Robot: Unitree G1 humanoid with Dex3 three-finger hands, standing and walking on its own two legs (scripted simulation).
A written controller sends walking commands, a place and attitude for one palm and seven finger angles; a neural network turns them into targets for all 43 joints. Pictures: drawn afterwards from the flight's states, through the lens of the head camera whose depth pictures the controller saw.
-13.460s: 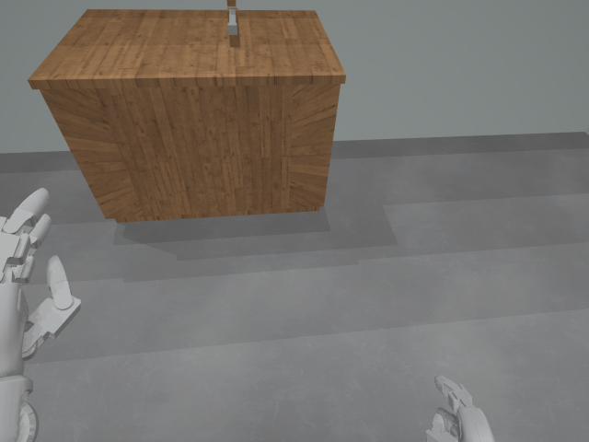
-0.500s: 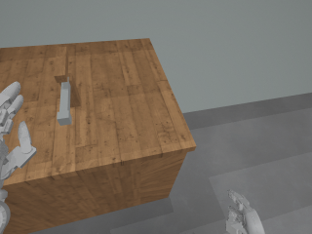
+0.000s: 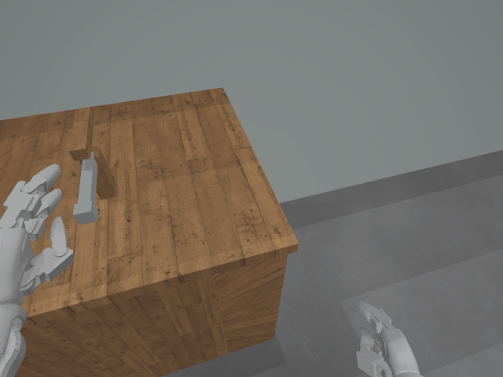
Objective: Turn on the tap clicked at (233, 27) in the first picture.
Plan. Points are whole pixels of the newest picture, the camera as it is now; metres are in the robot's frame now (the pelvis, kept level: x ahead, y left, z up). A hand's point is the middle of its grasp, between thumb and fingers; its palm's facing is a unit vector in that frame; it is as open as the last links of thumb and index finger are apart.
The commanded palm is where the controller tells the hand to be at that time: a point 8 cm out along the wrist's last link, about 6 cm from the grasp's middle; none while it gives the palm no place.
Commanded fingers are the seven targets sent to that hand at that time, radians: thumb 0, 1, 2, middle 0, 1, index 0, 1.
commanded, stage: turn the palm inward beside the body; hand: left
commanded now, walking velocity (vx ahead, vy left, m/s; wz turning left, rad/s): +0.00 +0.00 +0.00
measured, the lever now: (85, 213) +0.34 +0.32 +0.07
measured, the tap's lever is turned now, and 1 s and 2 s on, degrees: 0 0 0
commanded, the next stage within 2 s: reach beside the lever's end, fingers flat in 1.94 s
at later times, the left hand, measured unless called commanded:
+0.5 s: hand (74, 268) +0.20 +0.23 +0.15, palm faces +0.44 -0.84 -0.32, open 7.4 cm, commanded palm +0.14 +0.27 +0.16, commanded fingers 0.00 0.90 0.90 -0.20 -0.30 -0.20 -0.30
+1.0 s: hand (64, 294) +0.18 +0.24 +0.13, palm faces +0.48 -0.85 -0.21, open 7.4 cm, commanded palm +0.12 +0.27 +0.15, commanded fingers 0.00 0.90 0.90 -0.20 -0.30 -0.20 -0.30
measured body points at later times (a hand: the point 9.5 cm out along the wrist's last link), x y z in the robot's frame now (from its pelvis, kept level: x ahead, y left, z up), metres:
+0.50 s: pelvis +0.02 -0.04 -0.02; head +0.03 -0.06 +0.43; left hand +0.17 +0.27 +0.17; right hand +0.22 -0.27 -0.10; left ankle +0.00 +0.10 -0.73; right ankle +0.04 -0.11 -0.73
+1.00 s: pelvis +0.01 -0.01 -0.02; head +0.00 -0.02 +0.43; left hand +0.15 +0.28 +0.15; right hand +0.22 -0.21 -0.09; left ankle +0.00 +0.11 -0.73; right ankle +0.04 -0.11 -0.73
